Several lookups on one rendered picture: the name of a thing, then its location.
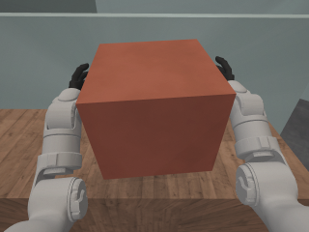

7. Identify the carton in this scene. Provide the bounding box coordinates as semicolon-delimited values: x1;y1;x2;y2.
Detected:
75;39;237;180

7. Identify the left robot hand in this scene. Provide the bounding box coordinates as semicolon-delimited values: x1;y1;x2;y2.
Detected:
69;63;89;91

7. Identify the pedestal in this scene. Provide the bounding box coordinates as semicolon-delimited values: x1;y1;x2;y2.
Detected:
0;108;309;232

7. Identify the left robot upper arm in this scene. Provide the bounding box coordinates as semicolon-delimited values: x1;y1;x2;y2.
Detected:
4;177;88;232

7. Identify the right robot upper arm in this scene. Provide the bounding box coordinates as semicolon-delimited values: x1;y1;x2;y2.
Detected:
236;161;309;232

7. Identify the right robot hand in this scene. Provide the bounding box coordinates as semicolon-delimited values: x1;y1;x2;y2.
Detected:
215;56;235;81

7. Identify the robot right forearm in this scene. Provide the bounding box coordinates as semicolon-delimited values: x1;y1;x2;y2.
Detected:
228;80;298;198

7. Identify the robot left forearm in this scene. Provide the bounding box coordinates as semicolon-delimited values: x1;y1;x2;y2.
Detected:
27;88;82;218

